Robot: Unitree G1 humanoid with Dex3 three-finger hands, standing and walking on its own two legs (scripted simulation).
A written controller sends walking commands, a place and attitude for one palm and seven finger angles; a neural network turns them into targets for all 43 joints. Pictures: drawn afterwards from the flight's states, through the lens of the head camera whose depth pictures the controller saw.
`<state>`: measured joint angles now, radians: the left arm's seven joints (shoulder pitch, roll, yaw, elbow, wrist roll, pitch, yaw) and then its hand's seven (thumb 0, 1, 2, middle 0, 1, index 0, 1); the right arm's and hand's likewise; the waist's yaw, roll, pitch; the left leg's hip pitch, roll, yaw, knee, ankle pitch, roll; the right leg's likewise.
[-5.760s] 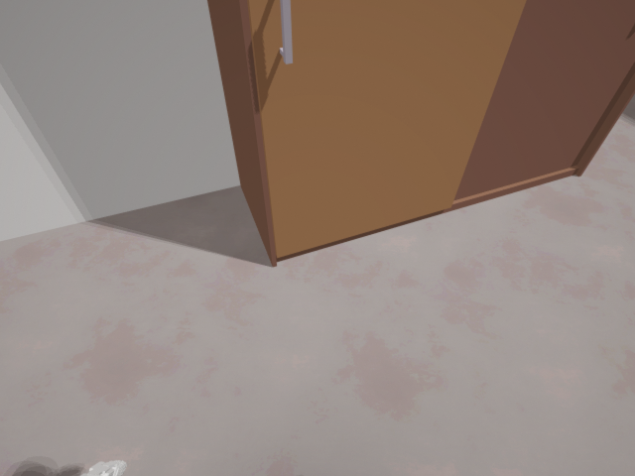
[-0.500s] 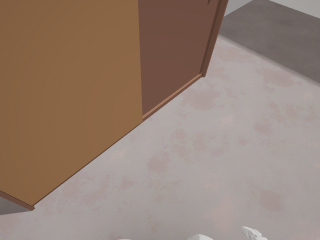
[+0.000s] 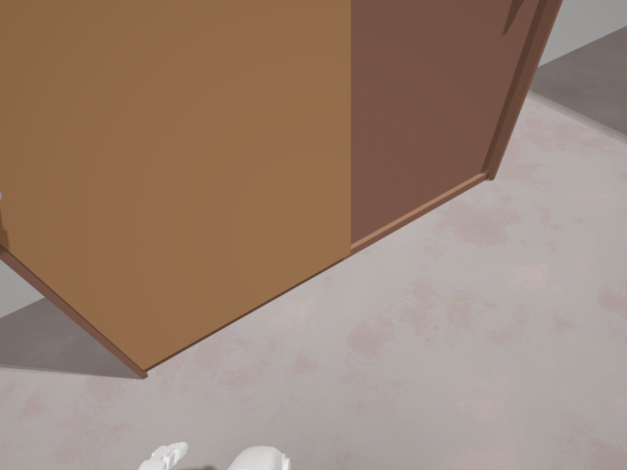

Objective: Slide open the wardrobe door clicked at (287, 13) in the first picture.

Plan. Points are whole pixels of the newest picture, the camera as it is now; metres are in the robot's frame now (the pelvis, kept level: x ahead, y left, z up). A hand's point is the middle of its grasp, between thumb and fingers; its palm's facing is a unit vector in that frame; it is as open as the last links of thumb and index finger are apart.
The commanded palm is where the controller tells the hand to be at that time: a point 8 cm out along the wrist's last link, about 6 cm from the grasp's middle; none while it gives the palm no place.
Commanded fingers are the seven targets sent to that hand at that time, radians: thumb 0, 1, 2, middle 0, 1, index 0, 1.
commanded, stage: turn to face it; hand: left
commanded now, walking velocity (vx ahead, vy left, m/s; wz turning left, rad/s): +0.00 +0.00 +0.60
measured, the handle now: out of the picture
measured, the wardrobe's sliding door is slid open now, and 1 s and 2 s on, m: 0.00 0.00 0.00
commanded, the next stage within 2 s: take the last steps up to it in 0.90 s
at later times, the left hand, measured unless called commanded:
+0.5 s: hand out of the picture -0.03 +0.29 -0.17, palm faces +0.35 -0.90 -0.25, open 7.4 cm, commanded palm none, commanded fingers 0.00 0.90 0.90 -0.20 -0.30 -0.20 -0.30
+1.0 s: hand out of the picture -0.04 +0.19 -0.14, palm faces +0.49 -0.82 -0.28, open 7.4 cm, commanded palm none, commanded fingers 0.00 0.90 0.90 -0.20 -0.30 -0.20 -0.30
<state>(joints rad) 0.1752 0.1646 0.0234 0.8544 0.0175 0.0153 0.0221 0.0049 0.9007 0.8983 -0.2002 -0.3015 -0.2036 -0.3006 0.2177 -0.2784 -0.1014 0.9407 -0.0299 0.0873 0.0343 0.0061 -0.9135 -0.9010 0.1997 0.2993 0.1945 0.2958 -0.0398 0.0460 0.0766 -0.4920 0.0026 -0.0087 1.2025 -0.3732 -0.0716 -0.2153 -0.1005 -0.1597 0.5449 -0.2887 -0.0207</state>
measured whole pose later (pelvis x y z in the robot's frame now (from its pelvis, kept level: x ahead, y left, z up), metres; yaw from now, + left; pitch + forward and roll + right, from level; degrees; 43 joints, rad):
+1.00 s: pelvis -0.02 -0.01 +0.00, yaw +30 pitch -2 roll +3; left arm 0.22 0.15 0.03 0.92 0.02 0.01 0.02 0.01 0.90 0.90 -0.20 -0.30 -0.20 -0.30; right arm 0.24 -0.25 -0.09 0.98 -0.03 0.08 0.02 0.01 -0.91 -0.90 0.20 0.30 0.19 0.30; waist -0.02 0.05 0.06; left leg -0.47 -0.01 -0.05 1.14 -0.36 -0.06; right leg -0.20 -0.06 -0.11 0.50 -0.27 -0.04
